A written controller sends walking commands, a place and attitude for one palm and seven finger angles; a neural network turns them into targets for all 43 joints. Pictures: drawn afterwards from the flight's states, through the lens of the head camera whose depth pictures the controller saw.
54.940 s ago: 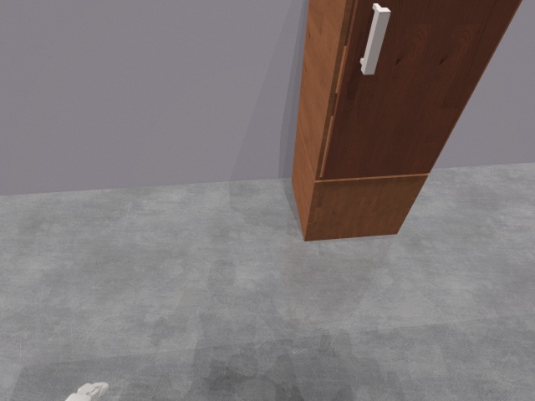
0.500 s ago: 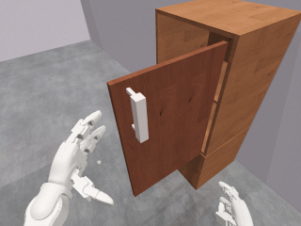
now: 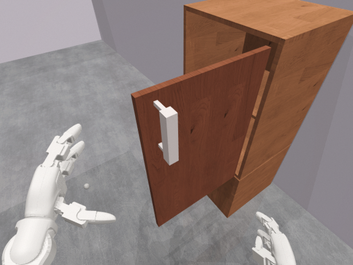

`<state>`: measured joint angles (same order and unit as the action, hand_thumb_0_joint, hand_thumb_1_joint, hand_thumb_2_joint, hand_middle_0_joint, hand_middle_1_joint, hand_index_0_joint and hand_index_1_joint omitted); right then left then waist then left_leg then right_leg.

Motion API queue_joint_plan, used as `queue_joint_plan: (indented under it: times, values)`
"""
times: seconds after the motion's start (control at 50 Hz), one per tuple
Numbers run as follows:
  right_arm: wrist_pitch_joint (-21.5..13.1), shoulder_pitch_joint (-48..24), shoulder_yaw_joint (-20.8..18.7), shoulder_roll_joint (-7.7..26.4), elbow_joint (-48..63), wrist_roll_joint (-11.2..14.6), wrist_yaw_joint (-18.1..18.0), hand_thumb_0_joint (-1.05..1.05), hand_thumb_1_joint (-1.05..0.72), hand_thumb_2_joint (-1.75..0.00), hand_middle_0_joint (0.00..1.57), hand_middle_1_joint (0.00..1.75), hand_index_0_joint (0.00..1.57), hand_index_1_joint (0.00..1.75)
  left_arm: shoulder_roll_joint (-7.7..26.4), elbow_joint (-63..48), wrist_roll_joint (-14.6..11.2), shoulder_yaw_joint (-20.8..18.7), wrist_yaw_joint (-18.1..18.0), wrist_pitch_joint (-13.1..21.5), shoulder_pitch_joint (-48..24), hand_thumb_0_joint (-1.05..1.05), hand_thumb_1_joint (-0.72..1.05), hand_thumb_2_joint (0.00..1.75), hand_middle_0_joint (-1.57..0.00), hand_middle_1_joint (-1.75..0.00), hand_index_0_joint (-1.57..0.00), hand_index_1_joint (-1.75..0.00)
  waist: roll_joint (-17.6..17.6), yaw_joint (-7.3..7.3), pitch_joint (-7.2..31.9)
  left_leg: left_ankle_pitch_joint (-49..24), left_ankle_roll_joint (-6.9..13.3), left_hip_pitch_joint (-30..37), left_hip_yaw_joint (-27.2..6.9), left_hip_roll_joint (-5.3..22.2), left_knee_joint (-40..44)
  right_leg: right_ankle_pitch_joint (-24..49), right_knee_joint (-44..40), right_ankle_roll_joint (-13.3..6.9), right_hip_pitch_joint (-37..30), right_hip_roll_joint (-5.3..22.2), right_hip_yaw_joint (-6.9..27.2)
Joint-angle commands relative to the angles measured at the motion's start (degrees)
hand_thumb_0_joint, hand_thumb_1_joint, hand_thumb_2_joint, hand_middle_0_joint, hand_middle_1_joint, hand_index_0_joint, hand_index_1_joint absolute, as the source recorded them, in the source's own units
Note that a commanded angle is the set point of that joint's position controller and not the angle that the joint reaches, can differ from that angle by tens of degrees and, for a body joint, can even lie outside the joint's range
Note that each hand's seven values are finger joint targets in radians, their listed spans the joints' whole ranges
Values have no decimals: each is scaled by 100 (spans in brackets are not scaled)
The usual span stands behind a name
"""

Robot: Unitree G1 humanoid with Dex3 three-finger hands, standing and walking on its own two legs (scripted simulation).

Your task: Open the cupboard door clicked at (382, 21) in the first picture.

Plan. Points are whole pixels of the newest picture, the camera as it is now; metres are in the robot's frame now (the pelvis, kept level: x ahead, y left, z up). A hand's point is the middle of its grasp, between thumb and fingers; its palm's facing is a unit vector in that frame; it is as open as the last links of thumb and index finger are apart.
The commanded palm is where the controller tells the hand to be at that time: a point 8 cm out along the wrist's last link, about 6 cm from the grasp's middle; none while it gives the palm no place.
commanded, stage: draw the hand back to the body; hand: left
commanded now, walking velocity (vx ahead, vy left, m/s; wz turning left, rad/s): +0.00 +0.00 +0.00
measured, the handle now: (164, 132) +0.35 +0.07 +0.15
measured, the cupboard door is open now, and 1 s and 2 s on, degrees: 89 89 89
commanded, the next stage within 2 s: step back with the hand held close in 0.96 s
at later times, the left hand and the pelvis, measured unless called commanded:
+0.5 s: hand (57, 173) +0.23 +0.26 +0.15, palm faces +0.41 -0.83 -0.39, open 10.1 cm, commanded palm +0.17 +0.30 +0.17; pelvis +0.03 +0.01 +0.01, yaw -1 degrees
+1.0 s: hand (51, 173) +0.22 +0.26 +0.16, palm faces +0.45 -0.80 -0.39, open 7.5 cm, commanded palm +0.17 +0.30 +0.17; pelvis +0.03 +0.00 +0.01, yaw -1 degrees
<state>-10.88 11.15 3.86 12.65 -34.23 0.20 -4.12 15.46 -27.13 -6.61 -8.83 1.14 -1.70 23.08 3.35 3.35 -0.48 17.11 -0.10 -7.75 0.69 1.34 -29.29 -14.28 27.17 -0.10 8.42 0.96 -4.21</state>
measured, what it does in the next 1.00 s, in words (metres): stands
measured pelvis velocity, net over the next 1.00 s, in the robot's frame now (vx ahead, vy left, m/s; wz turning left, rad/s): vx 0.03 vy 0.00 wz -0.02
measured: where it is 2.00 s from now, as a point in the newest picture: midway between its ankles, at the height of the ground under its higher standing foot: outside the picture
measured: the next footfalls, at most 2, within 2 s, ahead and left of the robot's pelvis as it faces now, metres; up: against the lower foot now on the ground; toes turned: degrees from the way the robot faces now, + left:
none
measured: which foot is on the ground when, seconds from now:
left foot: down 0.00-1.00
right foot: down 0.00-1.00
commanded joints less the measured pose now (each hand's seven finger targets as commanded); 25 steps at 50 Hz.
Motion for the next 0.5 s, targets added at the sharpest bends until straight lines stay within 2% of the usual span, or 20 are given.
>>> queue_joint_plan:
  times: [0.0, 0.04, 0.1, 0.12, 0.14, 0.16, 0.2, 0.24, 0.3, 0.34, 0.36, 0.42, 0.44, 0.48]
  values:
    - [-224, -737, -302, 497, 860, -66, -38, 0, -90, -90, 20, 30, 20, 30, 749, -1183, 364, -487, -684, 869, -577, 0, -8, 48, -16, -30, -16, -30, 77, 1, 185, -605, 89, -106, -51, -57, 757, 160, -759, -116, -93, -22, 199]
    - [-202, -739, -338, 520, 791, -83, -60, 0, -90, -90, 20, 30, 20, 30, 838, -1069, 430, -554, -782, 967, -569, 0, -1, 51, -17, -30, -17, -30, -32, -14, 161, -681, 105, 3, -33, -39, 782, 212, -842, -115, -129, -23, 221]
    - [-143, -746, -367, 523, 753, -96, -63, 0, -90, -90, 20, 30, 20, 30, 833, -1120, 480, -616, -846, 1082, -525, 0, 9, 55, -17, -30, -17, -30, 39, -4, 361, -1028, 107, 132, -36, -34, 851, 576, -772, -120, -369, -22, 189]
    - [-135, -751, -379, 522, 743, -106, -62, 0, -90, -90, 20, 30, 20, 30, 872, -1134, 485, -666, -865, 1117, -473, 0, 13, 57, -17, -30, -17, -30, -57, 9, 430, -1183, 111, 191, -42, -29, 843, 748, -746, -118, -431, -21, 182]
    - [-129, -777, -405, 553, 705, -104, -71, 0, -90, -90, 20, 30, 20, 30, 1018, -1067, 500, -802, -883, 1123, -397, 0, 17, 58, -17, -30, -17, -30, -79, 31, 426, -1250, 106, 219, -31, -13, 829, 827, -759, -119, -474, -25, 205]
    - [-99, -776, -393, 533, 710, -104, -59, 0, -90, -90, 20, 30, 20, 30, 903, -1049, 491, -753, -875, 1124, -352, 0, 20, 60, -18, -30, -18, -30, -16, 27, 356, -1329, 94, 184, -48, -12, 874, 886, -738, -122, -494, -31, 181]
    - [-49, -783, -409, 543, 696, -97, -49, 0, -90, -90, 20, 30, 20, 30, 953, -972, 476, -856, -881, 1131, -279, 0, 27, 63, -18, -30, -18, -30, -143, 41, 329, -1469, 87, 176, -48, -1, 882, 1010, -719, -114, -540, -44, 166]
    - [-4, -810, -433, 566, 672, -84, -57, 0, -90, -90, 20, 30, 20, 30, 1126, -891, 477, -1031, -899, 1137, -304, 0, 34, 66, -18, -30, -18, -30, -35, 63, 284, -1441, 78, 203, -32, 4, 889, 996, -750, -124, -543, -45, 191]
    - [78, -792, -445, 544, 674, -79, -54, 0, -90, -90, 20, 30, 20, 30, 1076, -750, 439, -1151, -891, 1132, -185, 0, 44, 70, -18, -30, -18, -30, -139, 80, 281, -1633, 71, 198, -21, 17, 905, 1162, -719, -116, -600, -59, 174]
    - [117, -802, -467, 573, 651, -74, -51, 0, -90, -90, 20, 30, 20, 30, 1242, -666, 436, -1321, -900, 1128, -146, 0, 51, 74, -19, -30, -19, -30, -141, 104, 274, -1770, 67, 221, -15, 29, 870, 1292, -720, -127, -624, -65, 197]
    - [139, -802, -460, 549, 672, -75, -42, 0, -90, -90, 20, 30, 20, 30, 1124, -710, 418, -1264, -885, 1128, -168, 0, 55, 75, -19, -30, -19, -30, -68, 84, 281, -1807, 62, 222, -7, 23, 895, 1323, -710, -119, -642, -57, 187]
    - [163, -749, -490, 568, 669, -74, -22, 0, -90, -90, 20, 30, 20, 30, 1241, -860, 416, -1414, -896, 1117, -163, 0, 65, 80, -19, -30, -19, -30, 163, 98, 525, -2369, 45, 375, 9, 44, 814, 1702, -626, -111, -732, -52, 202]
    - [170, -767, -488, 588, 637, -85, -28, 0, -90, -90, 20, 30, 20, 30, 1338, -731, 416, -1515, -908, 1088, -142, 0, 69, 81, -19, -30, -19, -30, 88, 113, 413, -2379, 32, 336, -1, 50, 811, 1730, -644, -117, -724, -63, 187]
    - [212, -746, -501, 579, 653, -68, -25, 0, -90, -90, 20, 30, 20, 30, 1316, -706, 385, -1554, -904, 1061, -147, 0, 76, 84, -19, -30, -19, -30, 57, 93, 434, -2384, 33, 342, 9, 56, 827, 1720, -646, -101, -714, -63, 186]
